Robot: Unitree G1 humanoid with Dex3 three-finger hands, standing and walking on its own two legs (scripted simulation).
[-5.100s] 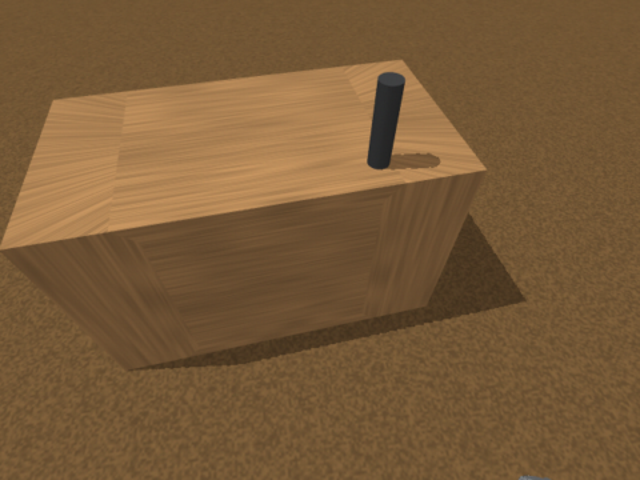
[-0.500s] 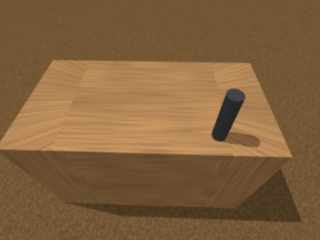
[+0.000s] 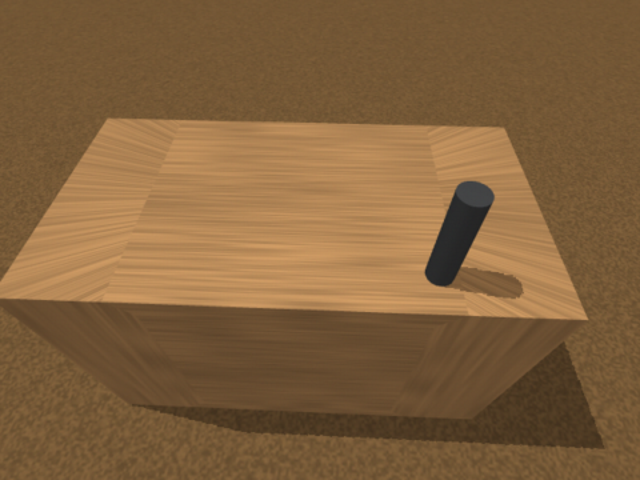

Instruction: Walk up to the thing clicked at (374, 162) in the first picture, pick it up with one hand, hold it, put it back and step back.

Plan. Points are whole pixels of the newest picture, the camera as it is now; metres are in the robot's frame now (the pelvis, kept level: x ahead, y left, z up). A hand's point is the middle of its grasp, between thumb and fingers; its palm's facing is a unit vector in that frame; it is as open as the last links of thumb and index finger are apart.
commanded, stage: stand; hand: right
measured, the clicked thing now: (454, 239) +0.46 -0.22 -0.03
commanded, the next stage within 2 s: rise first in 0.92 s
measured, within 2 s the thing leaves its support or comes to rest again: neither
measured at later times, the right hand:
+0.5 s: hand out of the picture +0.08 -0.25 -0.16, palm faces -0.01 +0.94 -0.34, open 7.4 cm
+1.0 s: hand out of the picture +0.07 -0.25 -0.16, palm faces -0.02 +0.94 -0.34, open 7.4 cm
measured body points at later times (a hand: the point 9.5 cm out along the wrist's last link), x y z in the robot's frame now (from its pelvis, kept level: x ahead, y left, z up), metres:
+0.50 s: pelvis +0.01 +0.00 +0.00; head +0.01 +0.00 +0.45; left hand +0.09 +0.30 -0.13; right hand +0.08 -0.30 -0.13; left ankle -0.02 +0.13 -0.75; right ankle +0.02 -0.12 -0.75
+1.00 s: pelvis +0.00 +0.00 +0.00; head +0.01 +0.00 +0.45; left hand +0.08 +0.30 -0.13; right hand +0.07 -0.30 -0.13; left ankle -0.02 +0.13 -0.75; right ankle +0.02 -0.12 -0.75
